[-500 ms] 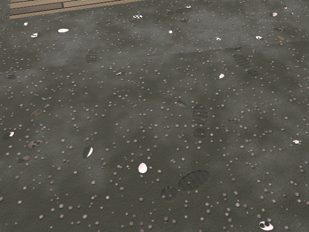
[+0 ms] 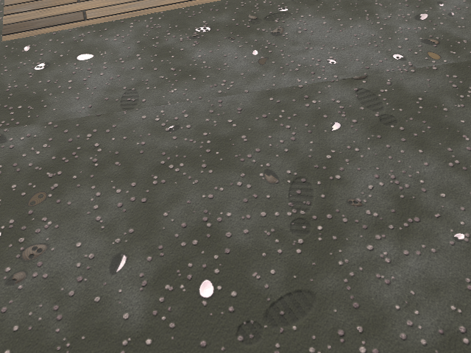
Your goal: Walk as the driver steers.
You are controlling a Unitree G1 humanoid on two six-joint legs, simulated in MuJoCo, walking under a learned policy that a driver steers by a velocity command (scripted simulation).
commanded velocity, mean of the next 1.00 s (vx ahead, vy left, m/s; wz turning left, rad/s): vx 0.48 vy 0.00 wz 0.00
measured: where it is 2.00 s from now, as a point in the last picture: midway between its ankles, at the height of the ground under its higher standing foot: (232, 184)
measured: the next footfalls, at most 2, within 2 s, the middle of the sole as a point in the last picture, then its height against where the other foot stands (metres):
left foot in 0.38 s outside the picture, level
right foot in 0.94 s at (281, 285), level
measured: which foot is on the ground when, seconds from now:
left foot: up 0.00-0.36, down 0.38-0.96, up 0.98-1.00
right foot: down 0.00-0.40, up 0.42-0.92, down 0.94-1.00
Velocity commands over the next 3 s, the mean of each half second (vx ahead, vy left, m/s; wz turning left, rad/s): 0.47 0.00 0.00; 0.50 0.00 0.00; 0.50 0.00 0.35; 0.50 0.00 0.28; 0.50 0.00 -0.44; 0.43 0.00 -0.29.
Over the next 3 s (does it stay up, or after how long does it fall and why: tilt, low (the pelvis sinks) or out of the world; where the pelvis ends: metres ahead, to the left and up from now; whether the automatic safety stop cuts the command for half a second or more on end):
stays up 1.62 0.15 -0.02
